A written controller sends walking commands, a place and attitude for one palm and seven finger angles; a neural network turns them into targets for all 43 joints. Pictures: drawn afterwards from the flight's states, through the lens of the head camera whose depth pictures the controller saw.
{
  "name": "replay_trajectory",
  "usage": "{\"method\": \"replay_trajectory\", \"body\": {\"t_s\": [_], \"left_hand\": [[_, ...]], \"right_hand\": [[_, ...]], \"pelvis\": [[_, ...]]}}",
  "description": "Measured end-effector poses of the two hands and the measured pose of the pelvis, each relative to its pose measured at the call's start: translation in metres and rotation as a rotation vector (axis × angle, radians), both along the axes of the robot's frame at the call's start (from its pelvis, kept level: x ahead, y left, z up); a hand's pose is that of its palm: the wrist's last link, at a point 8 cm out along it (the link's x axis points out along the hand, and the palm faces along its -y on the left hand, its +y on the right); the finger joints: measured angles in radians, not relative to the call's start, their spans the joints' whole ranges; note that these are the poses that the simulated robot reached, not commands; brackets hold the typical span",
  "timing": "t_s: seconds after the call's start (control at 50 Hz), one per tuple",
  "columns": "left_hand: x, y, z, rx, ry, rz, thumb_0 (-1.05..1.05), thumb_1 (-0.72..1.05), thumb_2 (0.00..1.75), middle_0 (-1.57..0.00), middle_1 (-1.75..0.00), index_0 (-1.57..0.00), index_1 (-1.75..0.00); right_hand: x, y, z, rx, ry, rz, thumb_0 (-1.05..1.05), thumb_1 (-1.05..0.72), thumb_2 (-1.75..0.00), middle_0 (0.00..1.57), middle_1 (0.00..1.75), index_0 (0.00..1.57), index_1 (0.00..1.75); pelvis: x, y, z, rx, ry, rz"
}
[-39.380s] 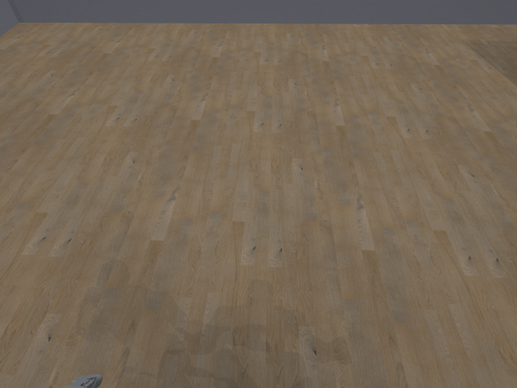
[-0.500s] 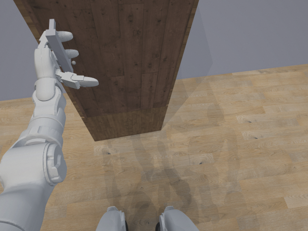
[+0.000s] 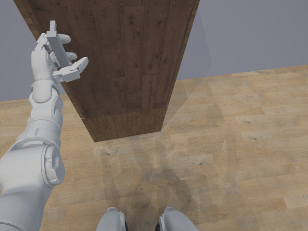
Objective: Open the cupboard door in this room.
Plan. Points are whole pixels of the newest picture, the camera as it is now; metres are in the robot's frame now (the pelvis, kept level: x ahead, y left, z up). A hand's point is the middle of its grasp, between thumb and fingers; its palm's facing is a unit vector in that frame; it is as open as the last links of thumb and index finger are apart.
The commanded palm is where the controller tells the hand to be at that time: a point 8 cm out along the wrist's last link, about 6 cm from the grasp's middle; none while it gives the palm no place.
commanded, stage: close the thumb around the handle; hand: left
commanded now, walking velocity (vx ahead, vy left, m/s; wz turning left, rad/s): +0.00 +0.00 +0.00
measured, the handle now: (61, 50) +0.57 +0.19 +0.09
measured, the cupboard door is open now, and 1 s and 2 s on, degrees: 0 28 40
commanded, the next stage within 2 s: pull the door open along its arc in 0.26 s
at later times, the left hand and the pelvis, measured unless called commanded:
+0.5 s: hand (74, 65) +0.52 +0.15 +0.08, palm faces +0.12 -0.99 -0.01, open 5.4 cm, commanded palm +0.47 +0.20 +0.08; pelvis +0.00 +0.00 +0.00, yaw +0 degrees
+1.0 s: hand (106, 113) +0.38 +0.07 +0.09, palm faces +0.38 -0.92 +0.07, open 5.6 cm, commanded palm +0.31 +0.12 +0.08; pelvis +0.01 -0.01 +0.02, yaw +1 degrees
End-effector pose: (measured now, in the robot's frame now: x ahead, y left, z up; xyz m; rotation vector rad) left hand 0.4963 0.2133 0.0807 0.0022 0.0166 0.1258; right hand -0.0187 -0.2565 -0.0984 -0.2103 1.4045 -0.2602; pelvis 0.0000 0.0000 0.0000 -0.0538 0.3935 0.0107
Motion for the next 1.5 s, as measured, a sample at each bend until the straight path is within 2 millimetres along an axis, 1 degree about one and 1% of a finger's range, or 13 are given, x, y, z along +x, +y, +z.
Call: {"method": "replay_trajectory", "body": {"t_s": [0.12,0.22,0.48,0.62,0.7,0.8,0.98,1.04,1.14,1.24,1.34,1.42,1.5], "left_hand": [[0.0,-0.003,0.002,-0.005,-0.016,-0.007,0.0,0.58,0.76,-0.38,-1.32,-0.38,-1.32],[-0.001,-0.007,0.003,0.003,-0.006,-0.013,0.01,0.77,0.84,-0.39,-1.34,-0.39,-1.34],[-0.005,-0.009,0.002,0.007,-0.012,0.0,0.01,0.78,0.83,-0.38,-1.35,-0.37,-1.35],[-0.022,-0.012,0.001,0.004,-0.025,-0.017,0.01,0.78,0.81,-0.38,-1.35,-0.37,-1.35],[-0.043,-0.018,0.001,-0.002,-0.033,-0.031,0.01,0.77,0.78,-0.38,-1.35,-0.38,-1.35],[-0.08,-0.033,0.0,-0.017,-0.042,-0.045,0.01,0.75,0.76,-0.38,-1.35,-0.38,-1.35],[-0.153,-0.09,0.001,-0.079,-0.032,0.241,0.0,0.72,0.75,-0.38,-1.35,-0.39,-1.35],[-0.171,-0.11,0.002,-0.048,-0.011,0.294,-0.02,0.72,0.76,-0.38,-1.35,-0.39,-1.35],[-0.191,-0.13,0.006,0.025,0.023,0.264,-0.02,0.72,0.75,-0.39,-1.35,-0.4,-1.35],[-0.21,-0.148,0.009,0.028,0.067,0.218,-0.01,0.7,0.73,-0.38,-1.33,-0.4,-1.35],[-0.224,-0.165,0.012,0.052,0.087,0.164,-0.01,0.69,0.72,-0.36,-1.3,-0.4,-1.35],[-0.224,-0.169,0.011,0.066,0.083,0.195,-0.01,0.69,0.75,-0.36,-1.31,-0.4,-1.35],[-0.216,-0.161,0.009,0.05,0.083,0.285,-0.02,0.66,0.77,-0.38,-1.32,-0.4,-1.35]], "right_hand": [[-0.001,0.002,-0.001,0.003,0.009,0.001,0.01,-0.91,-0.9,0.2,0.3,0.2,0.3],[-0.001,0.004,-0.001,0.008,0.003,-0.001,0.01,-0.91,-0.9,0.2,0.3,0.2,0.3],[-0.001,0.004,-0.002,0.016,-0.005,-0.004,0.01,-0.91,-0.9,0.2,0.3,0.2,0.3],[0.008,0.004,0.0,0.033,-0.028,-0.012,0.01,-0.91,-0.9,0.2,0.3,0.2,0.3],[0.025,0.004,0.004,0.05,-0.078,-0.011,0.01,-0.91,-0.9,0.2,0.3,0.2,0.3],[0.06,0.003,0.009,0.071,-0.182,0.019,0.01,-0.91,-0.9,0.2,0.3,0.2,0.3],[0.144,0.014,0.016,0.117,-0.403,0.183,0.01,-0.91,-0.9,0.2,0.3,0.19,0.3],[0.17,0.02,0.019,0.129,-0.471,0.232,0.01,-0.91,-0.9,0.2,0.3,0.19,0.3],[0.201,0.028,0.031,0.159,-0.574,0.266,0.01,-0.91,-0.9,0.2,0.3,0.19,0.3],[0.218,0.029,0.042,0.193,-0.632,0.288,0.01,-0.91,-0.9,0.2,0.3,0.2,0.3],[0.224,0.018,0.046,0.207,-0.657,0.292,0.01,-0.91,-0.9,0.2,0.3,0.2,0.3],[0.223,0.004,0.04,0.186,-0.636,0.301,0.01,-0.91,-0.9,0.2,0.3,0.2,0.3],[0.216,-0.011,0.029,0.159,-0.585,0.307,0.01,-0.91,-0.9,0.2,0.3,0.2,0.3]], "pelvis": [[0.001,0.002,0.0,-0.002,0.001,0.001],[0.001,0.003,0.0,-0.001,-0.004,0.001],[-0.001,0.003,0.0,0.003,-0.007,-0.004],[0.004,0.002,0.006,0.011,-0.027,-0.015],[0.009,0.001,0.012,0.018,-0.05,-0.022],[0.014,-0.001,0.018,0.025,-0.086,-0.024],[0.013,-0.008,0.019,0.041,-0.139,-0.003],[0.011,-0.013,0.018,0.046,-0.157,0.009],[0.01,-0.025,0.021,0.058,-0.192,0.02],[0.014,-0.038,0.026,0.068,-0.225,0.031],[0.018,-0.051,0.028,0.077,-0.244,0.046],[0.018,-0.059,0.027,0.087,-0.242,0.061],[0.015,-0.066,0.025,0.096,-0.227,0.068]]}}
